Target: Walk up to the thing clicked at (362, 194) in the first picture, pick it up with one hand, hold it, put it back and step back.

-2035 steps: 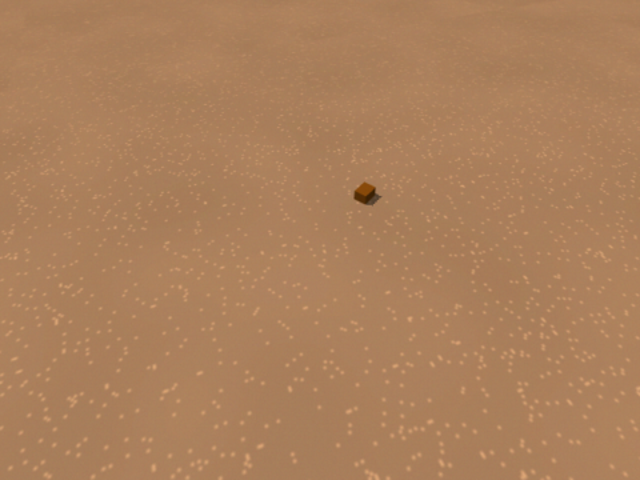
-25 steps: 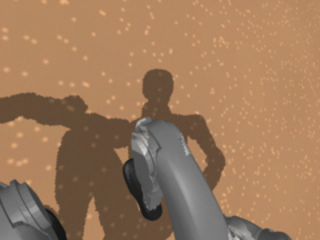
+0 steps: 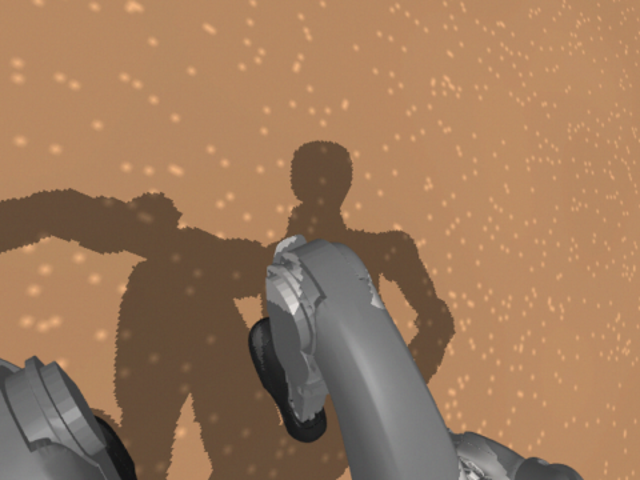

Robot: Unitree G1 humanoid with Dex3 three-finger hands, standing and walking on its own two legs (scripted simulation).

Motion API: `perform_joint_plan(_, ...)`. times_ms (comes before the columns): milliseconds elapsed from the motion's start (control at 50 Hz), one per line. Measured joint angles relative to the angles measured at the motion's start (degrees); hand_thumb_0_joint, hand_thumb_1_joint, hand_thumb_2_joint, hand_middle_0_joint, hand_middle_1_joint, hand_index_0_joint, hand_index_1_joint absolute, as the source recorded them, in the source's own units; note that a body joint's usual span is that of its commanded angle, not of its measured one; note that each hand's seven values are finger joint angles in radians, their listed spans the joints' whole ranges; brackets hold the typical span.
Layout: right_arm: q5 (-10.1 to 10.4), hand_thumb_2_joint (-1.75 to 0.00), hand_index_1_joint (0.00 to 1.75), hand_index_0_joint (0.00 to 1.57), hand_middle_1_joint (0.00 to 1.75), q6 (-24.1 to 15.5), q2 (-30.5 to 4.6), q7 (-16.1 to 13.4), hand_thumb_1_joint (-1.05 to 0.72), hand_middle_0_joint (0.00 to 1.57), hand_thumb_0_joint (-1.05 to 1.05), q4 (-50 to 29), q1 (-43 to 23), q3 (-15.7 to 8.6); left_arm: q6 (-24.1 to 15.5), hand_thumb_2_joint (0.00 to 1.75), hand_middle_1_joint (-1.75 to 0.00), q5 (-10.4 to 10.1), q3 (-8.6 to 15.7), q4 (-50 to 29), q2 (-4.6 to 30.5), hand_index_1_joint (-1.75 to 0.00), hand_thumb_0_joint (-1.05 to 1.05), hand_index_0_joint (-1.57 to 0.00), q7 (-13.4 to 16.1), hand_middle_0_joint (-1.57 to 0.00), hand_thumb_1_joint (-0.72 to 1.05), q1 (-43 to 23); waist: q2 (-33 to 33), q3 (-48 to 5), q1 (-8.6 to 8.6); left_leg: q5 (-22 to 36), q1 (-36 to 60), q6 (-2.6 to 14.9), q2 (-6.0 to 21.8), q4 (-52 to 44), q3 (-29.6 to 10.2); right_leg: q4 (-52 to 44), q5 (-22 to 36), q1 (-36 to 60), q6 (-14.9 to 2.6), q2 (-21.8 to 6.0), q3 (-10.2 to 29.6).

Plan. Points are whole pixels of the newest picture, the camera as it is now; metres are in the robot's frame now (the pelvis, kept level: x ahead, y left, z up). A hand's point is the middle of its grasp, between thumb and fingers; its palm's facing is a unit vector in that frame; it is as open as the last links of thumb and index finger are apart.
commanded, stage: settle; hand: left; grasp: from above
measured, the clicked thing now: out of the picture +0.42 +0.35 -0.28
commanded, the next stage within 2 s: lift in 0.80 s
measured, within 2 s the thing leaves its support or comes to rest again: leaves its support in 0.24 s
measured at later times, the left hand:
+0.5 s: hand out of the picture +0.44 +0.36 -0.18, palm faces +0.18 -0.43 -0.88, open 9.1 cm
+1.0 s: hand out of the picture +0.44 +0.35 -0.10, palm faces +0.12 -0.45 -0.89, open 9.2 cm
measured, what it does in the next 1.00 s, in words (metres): stands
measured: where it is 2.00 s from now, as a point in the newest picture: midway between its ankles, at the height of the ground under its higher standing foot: (218, 450)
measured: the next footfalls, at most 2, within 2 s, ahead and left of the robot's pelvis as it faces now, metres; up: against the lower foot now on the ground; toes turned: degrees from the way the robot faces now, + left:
none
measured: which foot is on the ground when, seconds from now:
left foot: down 0.00-1.00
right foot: down 0.00-1.00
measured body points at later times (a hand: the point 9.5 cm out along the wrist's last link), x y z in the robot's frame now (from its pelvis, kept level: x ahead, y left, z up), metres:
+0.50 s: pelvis +0.00 +0.00 +0.02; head +0.28 +0.09 +0.35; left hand +0.44 +0.38 -0.13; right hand +0.03 -0.27 -0.05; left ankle +0.06 +0.14 -0.27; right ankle +0.11 -0.13 -0.27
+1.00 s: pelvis -0.01 -0.01 +0.04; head +0.25 +0.06 +0.40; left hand +0.43 +0.37 -0.05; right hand -0.01 -0.28 -0.04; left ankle +0.06 +0.14 -0.27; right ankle +0.11 -0.13 -0.27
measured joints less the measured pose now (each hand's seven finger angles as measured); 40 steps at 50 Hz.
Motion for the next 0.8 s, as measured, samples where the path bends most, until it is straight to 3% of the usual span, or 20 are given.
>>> perform_joint_plan(160, -0.11, -0.9, 0.3, 0.2, 0.3, 0.12, -0.21, 0.27, -0.92, 0.2, 0.0, -0.12, 0.18, -0.05, 1.16, 0.35, -0.34, -1.68, 2.39, -1.01, 0.07, -0.36, -0.02, -0.77, 0.91, -0.74, 0.2, -0.59, -0.24, 0.84, 0.23, -0.14, 1.08, -0.12, -0.37, -0.04, 0.12, 0.24, -0.56, 1.21, -0.18, -0.4, 0.03)
perform_joint_plan(280, 0.35, -0.9, 0.3, 0.2, 0.3, 0.86, -0.02, 0.41, -0.92, 0.2, 0.0, 0.13, 0.49, -1.25, 3.27, 0.33, -0.32, -0.83, 4.4, -3.36, -0.27, -0.34, -0.02, -0.78, 0.57, -0.76, 0.2, -1.62, 0.41, 0.41, 0.85, 0.09, 1.07, -0.19, -0.52, -0.63, 0.59, -0.06, -0.68, 1.3, -0.26, -0.72, 0.3)
perform_joint_plan(440, 1.97, -0.9, 0.3, 0.2, 0.3, 0.69, 0.66, 0.77, -0.92, 0.2, 0.0, 1.65, 1.23, -4.38, 6.38, 0.35, -0.34, 3.82, 2.78, -6.42, -0.86, -0.36, -0.02, -0.77, -1.7, -0.75, 0.2, -4.32, 2.63, -2.11, 2.28, 0.93, 0.11, 0.45, 0.25, -3.02, 1.95, -2.14, 0.33, 0.01, -0.02, -0.59, 1.08)
perform_joint_plan(540, 2.82, -0.9, 0.3, 0.2, 0.3, 0.05, 1.07, 1.01, -0.92, 0.19, 0.0, 2.82, 2.96, -6.19, 8.37, 0.38, -0.36, 4.59, 2.03, -6.73, -2.17, -0.38, -0.02, -0.75, -2.86, -0.74, 0.19, -5.18, 3.56, -4.2, 3.38, 1.41, 0.35, 0.59, 0.98, -4.8, 2.61, -3.7, 1.24, -0.35, -0.14, -0.3, 1.42)
perform_joint_plan(680, 3.26, -0.9, 0.3, 0.2, 0.3, -0.57, 2.12, -0.19, -0.92, 0.19, 0.0, 6.12, 4.98, -7.9, 9.7, 0.41, -0.37, 8.25, 2.25, -5.83, -3.45, -0.4, -0.02, -0.74, -5.09, -0.73, 0.18, -5.18, 4.51, -7.51, 3.7, 2.56, 0.29, 0.54, 1.69, -7.28, 3.34, -5.77, 2.75, -1.16, -0.63, -0.04, 1.74)
perform_joint_plan(800, 3.06, -0.9, 0.3, 0.2, 0.3, -0.69, 3.1, -1.69, -0.91, 0.2, 0.0, 9.01, 6.22, -9.74, 10.04, 0.41, -0.38, 9.81, 1.74, -5.57, -4.02, -0.4, -0.02, -0.74, -6.76, -0.73, 0.18, -5.41, 5.68, -8.94, 3.88, 3.15, 0.62, 0.59, 2.03, -8.69, 4.18, -6.69, 3.34, -1.34, -0.81, -0.01, 2.3)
